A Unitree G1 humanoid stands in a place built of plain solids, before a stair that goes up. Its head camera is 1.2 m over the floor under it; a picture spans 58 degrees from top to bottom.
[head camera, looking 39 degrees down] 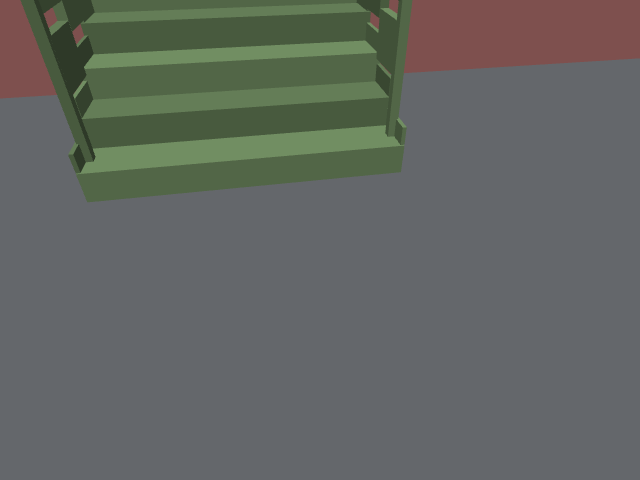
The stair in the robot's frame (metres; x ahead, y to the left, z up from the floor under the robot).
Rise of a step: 0.16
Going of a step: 0.26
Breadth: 1.62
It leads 10 degrees to the left of straight ahead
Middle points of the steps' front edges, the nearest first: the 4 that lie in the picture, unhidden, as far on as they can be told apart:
1.92 0.35 0.16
2.18 0.40 0.32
2.43 0.45 0.48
2.69 0.49 0.64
